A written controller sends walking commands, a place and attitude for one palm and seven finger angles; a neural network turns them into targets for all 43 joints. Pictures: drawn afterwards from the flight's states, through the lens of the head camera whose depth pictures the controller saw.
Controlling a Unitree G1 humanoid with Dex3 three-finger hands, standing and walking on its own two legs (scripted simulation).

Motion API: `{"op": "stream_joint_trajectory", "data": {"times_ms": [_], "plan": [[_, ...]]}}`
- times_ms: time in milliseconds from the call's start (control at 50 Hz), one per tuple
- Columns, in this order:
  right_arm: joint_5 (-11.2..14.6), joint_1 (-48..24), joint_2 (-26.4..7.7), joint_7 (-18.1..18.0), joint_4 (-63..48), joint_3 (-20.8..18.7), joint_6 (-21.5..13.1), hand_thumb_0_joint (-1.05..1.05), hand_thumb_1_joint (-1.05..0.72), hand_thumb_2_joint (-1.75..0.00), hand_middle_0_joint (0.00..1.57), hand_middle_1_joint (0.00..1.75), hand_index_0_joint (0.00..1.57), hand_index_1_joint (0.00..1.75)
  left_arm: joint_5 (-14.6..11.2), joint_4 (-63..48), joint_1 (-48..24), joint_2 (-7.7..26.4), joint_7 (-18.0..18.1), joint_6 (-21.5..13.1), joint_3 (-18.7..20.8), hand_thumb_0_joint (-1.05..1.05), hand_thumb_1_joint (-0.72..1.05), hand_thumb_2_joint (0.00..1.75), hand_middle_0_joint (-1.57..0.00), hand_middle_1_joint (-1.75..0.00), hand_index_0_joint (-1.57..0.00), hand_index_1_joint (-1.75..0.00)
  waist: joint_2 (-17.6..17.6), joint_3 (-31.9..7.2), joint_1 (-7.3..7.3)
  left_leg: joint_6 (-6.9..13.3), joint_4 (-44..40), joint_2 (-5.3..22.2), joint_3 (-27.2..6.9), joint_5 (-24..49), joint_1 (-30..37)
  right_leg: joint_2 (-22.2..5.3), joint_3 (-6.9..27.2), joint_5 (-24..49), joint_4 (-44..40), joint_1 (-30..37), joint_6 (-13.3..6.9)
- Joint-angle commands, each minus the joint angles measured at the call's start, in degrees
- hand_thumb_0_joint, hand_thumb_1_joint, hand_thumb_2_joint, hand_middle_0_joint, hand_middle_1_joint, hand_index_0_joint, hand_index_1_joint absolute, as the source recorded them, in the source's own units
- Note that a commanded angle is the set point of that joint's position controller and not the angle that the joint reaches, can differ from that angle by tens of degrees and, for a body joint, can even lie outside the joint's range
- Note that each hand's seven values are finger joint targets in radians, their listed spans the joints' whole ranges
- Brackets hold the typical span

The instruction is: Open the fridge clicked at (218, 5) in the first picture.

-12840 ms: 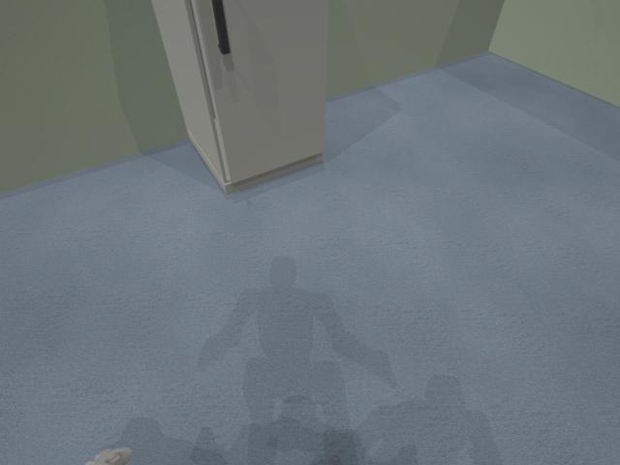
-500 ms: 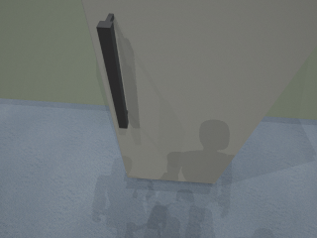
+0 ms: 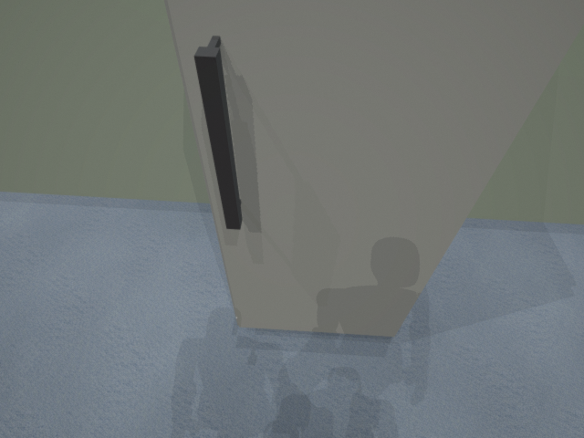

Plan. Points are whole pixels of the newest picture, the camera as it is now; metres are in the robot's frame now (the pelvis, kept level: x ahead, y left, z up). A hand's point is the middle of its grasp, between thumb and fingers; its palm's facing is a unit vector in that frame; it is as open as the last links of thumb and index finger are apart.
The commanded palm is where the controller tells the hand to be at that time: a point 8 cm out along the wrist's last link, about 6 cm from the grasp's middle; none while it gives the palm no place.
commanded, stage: come to a stop and stand still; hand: left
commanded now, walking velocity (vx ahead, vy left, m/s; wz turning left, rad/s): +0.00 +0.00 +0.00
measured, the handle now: (226, 148) +0.52 +0.15 +0.11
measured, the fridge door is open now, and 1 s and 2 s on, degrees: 0 0 0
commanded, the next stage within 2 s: look again from close up in 0.58 s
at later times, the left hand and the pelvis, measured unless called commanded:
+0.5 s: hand out of the picture -0.05 +0.17 -0.17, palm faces +0.04 -0.98 -0.21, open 7.3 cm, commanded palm none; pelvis -0.05 +0.00 +0.00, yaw +1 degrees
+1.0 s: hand out of the picture -0.07 +0.16 -0.18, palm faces +0.07 -0.98 -0.16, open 7.3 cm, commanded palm none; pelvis -0.05 +0.00 +0.00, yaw +1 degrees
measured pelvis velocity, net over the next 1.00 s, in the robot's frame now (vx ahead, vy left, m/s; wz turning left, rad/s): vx -0.05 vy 0.00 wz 0.03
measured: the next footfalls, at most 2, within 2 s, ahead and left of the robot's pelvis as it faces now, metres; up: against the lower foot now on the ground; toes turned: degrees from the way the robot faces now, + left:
none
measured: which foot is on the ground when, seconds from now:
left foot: down 0.00-1.00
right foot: down 0.00-1.00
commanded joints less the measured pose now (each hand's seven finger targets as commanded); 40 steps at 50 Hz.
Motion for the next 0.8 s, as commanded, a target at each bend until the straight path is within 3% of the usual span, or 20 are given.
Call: {"op": "stream_joint_trajectory", "data": {"times_ms": [0,60,80,120,140,220,320,440,560,640,780], "plan": [[0.0,5.0,-4.8,-0.4,-4.5,-1.1,-2.0,0.0,-0.9,-0.9,0.2,0.3,0.2,0.3,-0.6,-2.2,2.9,8.1,0.6,-1.3,1.3,0.0,0.9,0.9,-0.2,-0.3,-0.2,-0.3,1.9,-10.4,-1.83,-0.2,-1.9,5.7,-6.1,11.7,1.0,-7.1,6.3,16.8,0.8,5.6,-2.7],[-0.3,3.7,-5.7,-0.1,-5.4,-1.3,-1.4,0.0,-0.9,-0.9,0.2,0.3,0.2,0.3,-0.3,-3.0,1.1,7.2,-0.1,-0.4,1.2,0.0,0.9,0.9,-0.2,-0.3,-0.2,-0.3,-0.7,0.1,-1.36,0.6,-6.2,5.4,-7.7,-0.1,-5.3,-5.2,6.5,-3.9,-3.5,-0.7,-2.1],[-0.5,3.7,-6.1,0.1,-5.8,-1.5,-1.1,0.0,-0.9,-0.9,0.2,0.3,0.2,0.3,-0.2,-3.2,1.0,7.2,-0.2,-0.1,1.2,0.0,0.9,0.9,-0.2,-0.3,-0.2,-0.3,-0.6,3.6,-1.25,0.7,-7.9,5.2,-8.3,-4.9,-7.9,-4.8,6.5,-8.4,-4.1,-2.9,-2.1],[-0.8,4.2,-6.9,0.4,-6.1,-1.8,-0.9,0.0,-0.9,-0.9,0.2,0.3,0.2,0.3,0.0,-3.6,2.0,7.0,-0.3,0.1,1.5,0.0,0.9,0.9,-0.2,-0.3,-0.2,-0.3,-0.2,6.0,-1.0,1.0,-10.2,5.1,-9.4,-11.5,-11.5,-3.7,6.3,-11.4,-3.8,-4.1,-2.0],[-0.9,4.3,-6.8,0.4,-6.1,-1.8,-0.9,0.0,-0.9,-0.9,0.2,0.3,0.2,0.3,0.1,-3.6,2.5,7.0,-0.3,0.2,1.6,0.0,0.9,0.9,-0.2,-0.3,-0.2,-0.3,1.2,5.7,-0.74,1.2,-10.9,5.2,-9.7,-11.8,-12.0,-3.6,5.7,-10.1,-3.2,-3.3,-1.9],[-1.1,5.3,-7.0,0.6,-6.5,-2.0,-0.5,0.0,-0.9,-0.9,0.2,0.3,0.2,0.3,0.2,-4.2,4.5,6.6,-0.5,0.7,2.1,0.0,0.9,0.9,-0.2,-0.3,-0.2,-0.3,0.0,6.3,-0.27,1.5,-11.6,4.8,-9.8,-17.7,-15.7,-2.9,5.6,-13.8,-3.1,-3.6,-1.4],[-1.2,7.8,-6.0,0.6,-6.1,-1.9,-0.2,0.0,-0.9,-0.9,0.2,0.3,0.2,0.3,0.0,-5.6,4.2,6.9,-0.5,0.4,2.6,0.0,0.9,0.9,-0.2,-0.3,-0.2,-0.3,-4.2,3.9,-1.11,1.3,-7.7,3.3,-8.3,-13.6,-12.2,-4.3,8.9,-18.6,-6.2,-6.6,-2.1],[-1.1,9.6,-5.0,0.5,-4.8,-1.7,-0.4,0.0,-0.9,-0.9,0.2,0.3,0.2,0.3,-0.1,-6.1,3.6,7.3,-0.7,0.1,2.9,0.0,0.9,0.9,-0.2,-0.3,-0.2,-0.3,-3.6,1.9,-1.68,1.1,-5.5,2.7,-7.4,-9.9,-9.4,-5.1,10.3,-19.2,-7.7,-8.0,-2.6],[-1.0,8.8,-5.1,0.3,-4.1,-1.6,-0.9,0.0,-0.9,-0.9,0.2,0.3,0.2,0.3,-0.1,-5.4,4.5,6.1,-0.8,0.3,2.8,0.0,0.9,0.9,-0.2,-0.3,-0.2,-0.3,1.7,2.8,-0.71,1.2,-9.7,4.7,-10.1,-14.4,-13.8,-3.6,8.4,-14.5,-5.0,-4.3,-2.1],[-1.0,8.5,-4.9,0.1,-3.7,-1.5,-0.9,0.0,-0.9,-0.9,0.2,0.3,0.2,0.3,0.0,-4.4,5.8,5.2,-0.8,0.2,2.6,0.0,0.9,0.9,-0.2,-0.3,-0.2,-0.3,1.2,3.0,-0.28,1.2,-10.3,4.8,-10.4,-14.0,-14.5,-3.4,8.1,-12.4,-4.7,-3.0,-2.0],[-0.9,9.8,-3.9,0.1,-2.8,-1.5,-0.6,0.0,-0.9,-0.9,0.2,0.3,0.2,0.3,-0.1,-4.3,5.4,4.7,-0.8,0.1,2.7,0.0,0.9,0.9,-0.2,-0.3,-0.2,-0.3,-1.1,3.4,-1.06,0.9,-8.0,3.9,-9.4,-12.3,-12.6,-4.1,9.6,-15.5,-6.8,-5.6,-2.2]]}}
